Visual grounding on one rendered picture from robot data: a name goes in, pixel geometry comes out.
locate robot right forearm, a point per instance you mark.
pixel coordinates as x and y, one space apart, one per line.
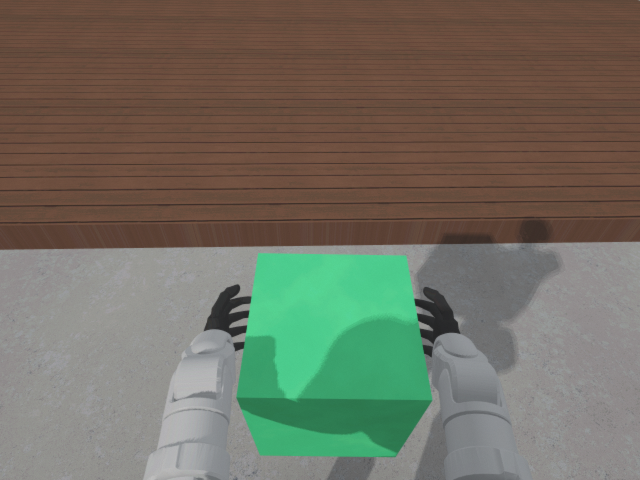
475 417

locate robot left forearm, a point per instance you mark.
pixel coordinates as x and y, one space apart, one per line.
193 437

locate left robot hand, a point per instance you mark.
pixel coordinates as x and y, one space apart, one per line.
221 319

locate carton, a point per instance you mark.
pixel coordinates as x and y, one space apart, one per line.
333 362

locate right robot hand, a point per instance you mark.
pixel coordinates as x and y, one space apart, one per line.
443 322

